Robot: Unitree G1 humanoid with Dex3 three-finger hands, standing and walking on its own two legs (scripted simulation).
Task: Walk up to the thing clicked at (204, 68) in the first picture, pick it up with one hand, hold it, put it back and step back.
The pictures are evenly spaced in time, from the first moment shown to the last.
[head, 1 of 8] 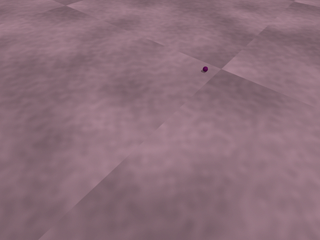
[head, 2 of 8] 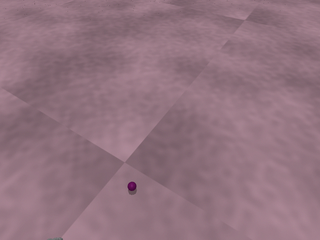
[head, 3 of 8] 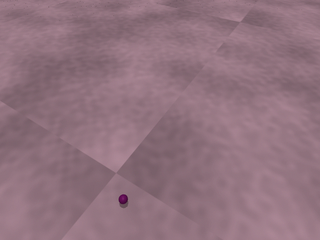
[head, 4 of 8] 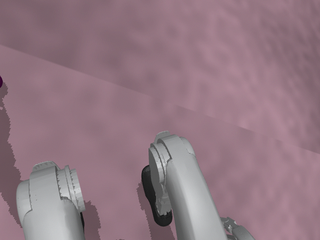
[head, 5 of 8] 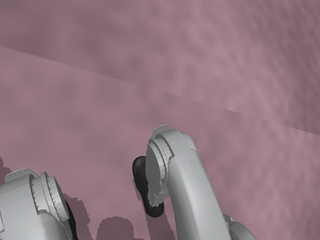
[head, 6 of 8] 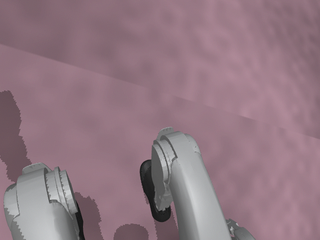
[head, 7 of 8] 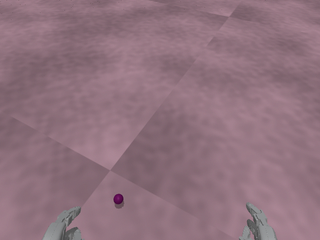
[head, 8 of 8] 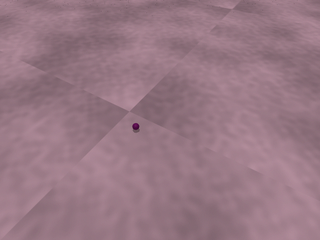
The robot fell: no
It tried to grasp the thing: yes
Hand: left
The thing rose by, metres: 0.70
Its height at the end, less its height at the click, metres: +0.00
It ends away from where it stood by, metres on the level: 0.01
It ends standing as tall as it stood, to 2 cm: yes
